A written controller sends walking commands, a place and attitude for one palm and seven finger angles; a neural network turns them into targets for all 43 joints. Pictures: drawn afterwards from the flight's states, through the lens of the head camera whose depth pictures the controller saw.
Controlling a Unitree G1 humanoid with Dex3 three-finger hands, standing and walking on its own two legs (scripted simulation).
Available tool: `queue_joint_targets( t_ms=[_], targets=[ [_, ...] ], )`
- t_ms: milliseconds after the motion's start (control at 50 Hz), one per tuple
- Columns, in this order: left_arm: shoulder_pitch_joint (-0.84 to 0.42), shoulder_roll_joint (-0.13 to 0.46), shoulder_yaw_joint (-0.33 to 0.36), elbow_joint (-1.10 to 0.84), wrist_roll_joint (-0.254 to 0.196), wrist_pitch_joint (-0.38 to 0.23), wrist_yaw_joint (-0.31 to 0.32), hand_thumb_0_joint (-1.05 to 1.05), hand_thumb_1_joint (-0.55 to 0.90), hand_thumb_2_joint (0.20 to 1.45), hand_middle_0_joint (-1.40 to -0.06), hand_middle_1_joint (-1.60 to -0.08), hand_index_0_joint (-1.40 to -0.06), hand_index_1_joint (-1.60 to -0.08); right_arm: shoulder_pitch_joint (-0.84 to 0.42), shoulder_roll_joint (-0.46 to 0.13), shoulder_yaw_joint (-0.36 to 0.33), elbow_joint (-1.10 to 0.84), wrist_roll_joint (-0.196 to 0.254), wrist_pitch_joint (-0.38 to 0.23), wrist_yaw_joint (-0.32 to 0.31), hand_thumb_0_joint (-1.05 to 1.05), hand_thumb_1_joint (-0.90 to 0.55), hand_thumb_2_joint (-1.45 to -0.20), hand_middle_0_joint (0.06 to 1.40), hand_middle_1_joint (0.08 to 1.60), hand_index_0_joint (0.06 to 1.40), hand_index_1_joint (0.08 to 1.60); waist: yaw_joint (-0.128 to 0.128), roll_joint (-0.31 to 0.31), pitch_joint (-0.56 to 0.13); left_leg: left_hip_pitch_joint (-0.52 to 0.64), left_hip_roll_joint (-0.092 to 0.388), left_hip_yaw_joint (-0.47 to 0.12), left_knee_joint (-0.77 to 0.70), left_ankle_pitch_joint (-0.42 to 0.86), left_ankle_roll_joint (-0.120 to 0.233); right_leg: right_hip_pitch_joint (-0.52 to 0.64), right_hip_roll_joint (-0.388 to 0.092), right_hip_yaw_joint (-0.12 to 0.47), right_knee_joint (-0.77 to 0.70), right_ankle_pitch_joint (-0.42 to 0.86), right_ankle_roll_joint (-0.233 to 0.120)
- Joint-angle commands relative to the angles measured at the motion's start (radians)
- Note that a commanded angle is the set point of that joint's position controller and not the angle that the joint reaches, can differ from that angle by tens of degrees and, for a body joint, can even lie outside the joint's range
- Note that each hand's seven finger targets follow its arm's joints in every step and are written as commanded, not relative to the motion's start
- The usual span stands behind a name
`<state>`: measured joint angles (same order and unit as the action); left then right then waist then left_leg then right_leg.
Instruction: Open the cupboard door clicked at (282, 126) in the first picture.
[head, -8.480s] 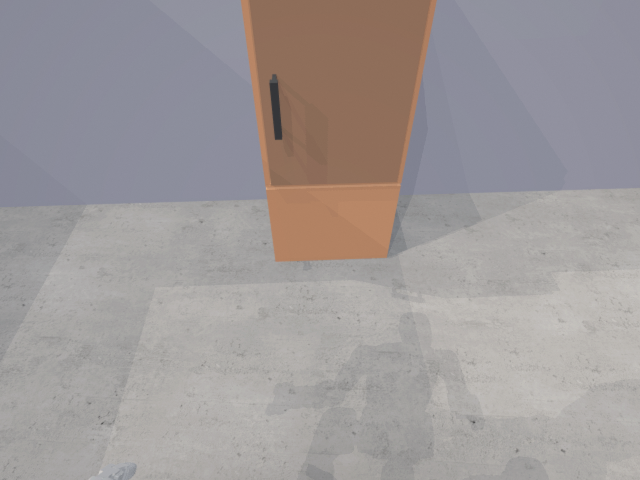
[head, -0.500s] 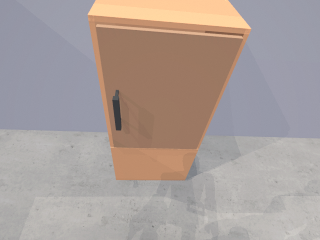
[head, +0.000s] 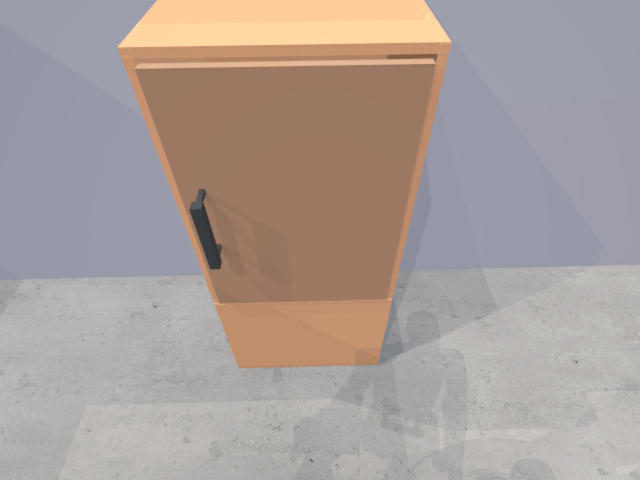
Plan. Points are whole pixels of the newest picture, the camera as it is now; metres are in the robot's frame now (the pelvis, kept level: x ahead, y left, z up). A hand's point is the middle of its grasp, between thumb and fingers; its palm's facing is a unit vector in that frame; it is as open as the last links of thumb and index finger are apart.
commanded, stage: come to a stop and stand still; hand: left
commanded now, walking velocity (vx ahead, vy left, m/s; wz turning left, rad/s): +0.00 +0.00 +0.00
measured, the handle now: (208, 230) +0.56 +0.24 -0.06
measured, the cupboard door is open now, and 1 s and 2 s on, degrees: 0 0 0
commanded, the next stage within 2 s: look again from close up in 0.18 s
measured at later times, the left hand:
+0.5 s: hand out of the picture -0.01 +0.18 -0.18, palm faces +0.04 -0.98 -0.18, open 7.4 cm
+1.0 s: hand (147, 477) +0.15 +0.23 -0.08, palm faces +0.26 -0.95 -0.18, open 7.5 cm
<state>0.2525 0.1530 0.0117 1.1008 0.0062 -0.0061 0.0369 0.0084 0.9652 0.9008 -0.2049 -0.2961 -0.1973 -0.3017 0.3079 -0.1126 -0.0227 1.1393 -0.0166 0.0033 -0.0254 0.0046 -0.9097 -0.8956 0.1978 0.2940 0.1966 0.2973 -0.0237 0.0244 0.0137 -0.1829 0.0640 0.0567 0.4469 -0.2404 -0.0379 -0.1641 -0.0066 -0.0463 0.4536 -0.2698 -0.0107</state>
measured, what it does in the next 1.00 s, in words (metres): stands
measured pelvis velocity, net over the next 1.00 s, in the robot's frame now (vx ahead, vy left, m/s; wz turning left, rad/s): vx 0.00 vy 0.03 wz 0.02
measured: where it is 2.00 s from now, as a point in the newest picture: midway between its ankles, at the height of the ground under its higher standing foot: outside the picture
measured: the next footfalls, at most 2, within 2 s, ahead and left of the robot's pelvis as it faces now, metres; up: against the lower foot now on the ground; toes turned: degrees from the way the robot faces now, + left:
none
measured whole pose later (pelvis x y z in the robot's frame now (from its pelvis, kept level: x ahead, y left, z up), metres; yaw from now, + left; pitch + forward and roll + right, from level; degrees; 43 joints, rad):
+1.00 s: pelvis +0.00 +0.03 -0.01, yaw +1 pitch +1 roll +1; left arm 0.42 0.17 0.07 0.31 -0.11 -0.05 0.09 0.02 0.88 0.89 -0.21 -0.32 -0.20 -0.32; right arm 0.33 -0.20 -0.01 0.91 0.03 -0.21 -0.06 0.02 -0.92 -0.90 0.20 0.29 0.20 0.30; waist -0.01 0.00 -0.01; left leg -0.28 -0.01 0.05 0.56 -0.29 0.02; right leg -0.27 -0.07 -0.04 0.58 -0.33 0.03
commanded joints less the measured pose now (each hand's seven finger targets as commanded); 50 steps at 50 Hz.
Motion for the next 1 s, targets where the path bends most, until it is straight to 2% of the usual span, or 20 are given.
queue_joint_targets(
  t_ms=[0,80,240,260,280,300,320,380,400,500,580,820,840,860,880,900,920,940,960,980],
  targets=[
    [0.082,0.080,0.013,-0.020,0.002,-0.012,0.001,0.000,0.900,0.900,-0.200,-0.300,-0.200,-0.300,0.067,-0.085,-0.012,-0.013,0.004,-0.004,-0.011,0.000,-0.900,-0.900,0.200,0.300,0.200,0.300,0.010,-0.063,0.048,0.019,0.045,-0.027,-0.055,0.131,0.028,-0.039,-0.107,0.099,-0.121,0.236,-0.014],
    [0.093,0.079,0.010,-0.013,0.004,-0.015,0.001,0.000,0.900,0.900,-0.200,-0.300,-0.200,-0.300,0.039,-0.096,-0.010,-0.015,0.006,-0.003,-0.012,0.000,-0.900,-0.900,0.200,0.300,0.200,0.300,0.009,-0.078,0.051,0.040,0.048,-0.026,-0.058,0.143,0.028,-0.045,-0.109,0.095,-0.127,0.257,-0.012],
    [0.123,0.073,0.009,0.004,0.006,-0.015,0.002,0.000,0.900,0.900,-0.200,-0.300,-0.200,-0.300,0.004,-0.104,-0.006,-0.021,0.007,-0.004,-0.014,0.000,-0.900,-0.900,0.200,0.300,0.200,0.300,0.015,-0.033,0.052,0.059,0.049,-0.030,-0.073,0.149,0.028,-0.044,-0.105,0.095,-0.139,0.235,-0.011],
    [0.197,0.110,0.012,0.035,0.020,-0.042,0.041,0.000,0.900,0.900,-0.200,-0.300,-0.200,-0.300,-0.100,-0.140,-0.004,-0.096,0.013,-0.024,0.001,0.000,-0.900,-0.900,0.200,0.300,0.200,0.300,0.062,-0.098,0.095,-0.085,0.040,-0.001,0.160,0.066,0.006,-0.042,-0.174,0.175,-0.124,0.632,0.035],
    [0.158,0.145,0.015,-0.015,0.019,-0.054,0.033,0.000,0.900,0.900,-0.200,-0.300,-0.200,-0.300,-0.043,-0.080,0.000,-0.133,0.011,-0.014,0.005,0.000,-0.900,-0.900,0.200,0.300,0.200,0.300,0.004,-0.092,0.010,-0.088,0.003,-0.036,0.164,-0.124,0.028,-0.009,-0.217,0.201,-0.119,0.530,-0.022],
    [0.118,0.157,0.022,-0.035,0.019,-0.059,0.024,0.000,0.900,0.900,-0.200,-0.300,-0.200,-0.300,-0.038,-0.074,-0.001,-0.128,0.002,-0.011,0.010,0.000,-0.900,-0.900,0.200,0.300,0.200,0.300,0.007,-0.015,-0.005,-0.059,0.001,-0.020,0.133,-0.100,0.033,-0.005,-0.224,0.185,-0.110,0.494,-0.058],
    [0.097,0.139,0.017,-0.036,0.018,-0.056,0.020,0.000,0.900,0.900,-0.200,-0.300,-0.200,-0.300,-0.001,-0.083,-0.001,-0.123,0.004,-0.016,0.008,0.000,-0.900,-0.900,0.200,0.300,0.200,0.300,-0.013,-0.023,-0.026,-0.017,0.004,-0.015,0.087,-0.061,0.032,-0.048,-0.191,0.144,-0.101,0.296,-0.068],
    [0.102,0.080,0.007,-0.046,0.010,-0.049,0.015,0.000,0.900,0.900,-0.200,-0.300,-0.200,-0.300,0.037,-0.121,0.002,-0.125,0.000,-0.034,0.004,0.000,-0.900,-0.900,0.200,0.300,0.200,0.300,-0.005,-0.033,-0.033,-0.007,0.041,-0.069,0.026,0.121,0.056,-0.062,-0.096,0.090,-0.034,0.160,-0.038],
    [0.099,0.075,0.006,-0.049,0.014,-0.039,0.015,0.000,0.900,0.900,-0.200,-0.300,-0.200,-0.300,0.033,-0.121,0.002,-0.122,-0.001,-0.039,0.004,0.000,-0.900,-0.900,0.200,0.300,0.200,0.300,0.006,0.040,-0.009,-0.031,0.052,-0.079,0.011,0.161,0.061,-0.051,-0.085,0.068,-0.012,0.128,-0.033],
    [0.098,0.081,0.001,-0.052,0.014,-0.019,0.004,0.000,0.900,0.900,-0.200,-0.300,-0.200,-0.300,0.007,-0.135,0.009,-0.136,0.001,-0.036,-0.001,0.000,-0.900,-0.900,0.200,0.300,0.200,0.300,0.026,-0.011,0.108,-0.112,0.045,-0.110,-0.061,0.057,0.077,-0.078,-0.071,0.062,-0.025,0.019,-0.019],
    [0.089,0.096,0.002,-0.061,0.010,-0.013,0.000,0.000,0.900,0.900,-0.200,-0.300,-0.200,-0.300,0.010,-0.157,0.010,-0.131,-0.001,-0.037,0.000,0.000,-0.900,-0.900,0.200,0.300,0.200,0.300,0.030,-0.017,0.096,-0.106,0.044,-0.118,-0.093,0.016,0.080,-0.071,-0.073,0.058,-0.022,0.008,-0.013],
    [0.063,0.129,0.005,-0.066,0.008,-0.014,-0.002,0.000,0.900,0.900,-0.200,-0.300,-0.200,-0.300,0.010,-0.163,0.011,-0.097,0.002,-0.044,0.000,0.000,-0.900,-0.900,0.200,0.300,0.200,0.300,0.034,-0.026,0.026,-0.042,0.038,-0.092,-0.075,0.143,0.079,-0.026,-0.095,0.062,-0.027,0.116,-0.009],
    [0.124,0.134,-0.002,-0.035,0.015,-0.021,0.038,0.000,0.900,0.900,-0.200,-0.300,-0.200,-0.300,-0.064,-0.196,0.006,-0.156,0.015,-0.039,0.006,0.000,-0.900,-0.900,0.200,0.300,0.200,0.300,0.057,-0.086,0.066,-0.087,0.061,-0.062,0.107,0.233,0.048,-0.065,-0.139,0.116,-0.048,0.352,-0.003],
    [-0.657,0.445,0.246,-1.569,-0.152,-0.245,0.040,0.000,0.877,0.890,-0.202,-0.315,-0.202,-0.315,-0.045,-0.337,-0.032,-0.467,0.052,-0.193,-0.029,0.000,-0.900,-0.900,0.200,0.300,0.200,0.300,-0.064,0.099,-0.450,0.161,-0.049,-0.073,0.003,0.364,0.054,0.002,-0.029,-0.006,0.056,0.376,-0.028],
    [-0.098,0.331,0.185,-1.265,-0.074,-0.188,0.056,0.000,0.853,0.880,-0.203,-0.330,-0.203,-0.330,-0.126,-0.241,0.004,-0.427,0.044,-0.287,-0.063,0.000,-0.900,-0.900,0.200,0.300,0.200,0.300,0.051,0.239,-0.399,0.258,-0.003,-0.058,-0.006,0.505,0.046,-0.067,-0.003,-0.017,0.120,0.166,-0.037],
    [-0.081,0.248,0.143,-1.164,-0.107,-0.147,0.101,0.000,0.830,0.870,-0.205,-0.345,-0.205,-0.345,-0.126,-0.235,-0.006,-0.355,0.051,-0.312,-0.071,0.000,-0.900,-0.900,0.200,0.300,0.200,0.300,0.016,0.192,-0.320,0.129,-0.019,-0.051,-0.005,0.374,0.011,-0.105,0.003,-0.051,0.127,0.063,-0.024],
    [0.213,-0.021,0.004,-0.950,-0.134,-0.065,0.084,0.000,0.807,0.860,-0.207,-0.360,-0.207,-0.360,-0.096,-0.196,-0.011,-0.343,0.065,-0.307,-0.061,0.000,-0.900,-0.900,0.200,0.300,0.200,0.300,-0.001,0.095,-0.170,0.048,-0.014,-0.066,-0.016,0.273,0.027,-0.185,0.000,-0.066,0.107,0.027,-0.007],
    [-0.012,0.044,0.050,-1.115,-0.161,-0.106,0.065,0.000,0.783,0.850,-0.208,-0.375,-0.208,-0.375,-0.120,-0.242,-0.021,-0.427,0.058,-0.316,-0.052,0.000,-0.900,-0.900,0.200,0.300,0.200,0.300,-0.022,0.056,-0.030,-0.076,-0.034,-0.090,0.017,0.159,0.034,-0.212,-0.009,-0.068,0.094,0.059,-0.002],
    [0.009,0.115,0.131,-1.078,-0.150,-0.161,0.043,0.000,0.760,0.840,-0.210,-0.390,-0.210,-0.390,-0.114,-0.260,-0.046,-0.442,0.046,-0.322,-0.052,0.000,-0.900,-0.900,0.200,0.300,0.200,0.300,-0.030,0.005,-0.047,-0.116,-0.046,-0.081,0.067,0.086,0.038,-0.259,-0.004,-0.070,0.090,0.027,-0.004],
    [0.073,0.103,0.156,-0.981,-0.148,-0.219,0.015,0.000,0.737,0.830,-0.212,-0.405,-0.212,-0.405,-0.119,-0.257,-0.050,-0.460,0.032,-0.323,-0.049,0.000,-0.900,-0.900,0.200,0.300,0.200,0.300,-0.016,-0.088,0.010,-0.215,-0.057,-0.083,0.111,0.035,0.038,-0.327,0.004,-0.088,0.122,-0.017,-0.002]
  ],
)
